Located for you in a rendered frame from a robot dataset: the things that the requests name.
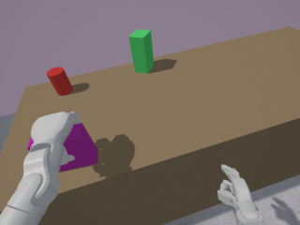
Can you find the left robot hand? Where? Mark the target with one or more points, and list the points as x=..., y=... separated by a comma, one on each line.
x=56, y=127

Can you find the robot right forearm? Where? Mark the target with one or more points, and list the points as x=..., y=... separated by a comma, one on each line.
x=248, y=213

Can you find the sponge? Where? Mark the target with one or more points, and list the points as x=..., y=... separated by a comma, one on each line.
x=80, y=145

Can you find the right robot hand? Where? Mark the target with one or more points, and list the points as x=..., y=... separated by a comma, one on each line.
x=237, y=189

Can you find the robot left forearm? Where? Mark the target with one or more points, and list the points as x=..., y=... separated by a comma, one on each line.
x=39, y=186

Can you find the table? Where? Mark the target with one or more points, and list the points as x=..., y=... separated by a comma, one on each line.
x=162, y=137

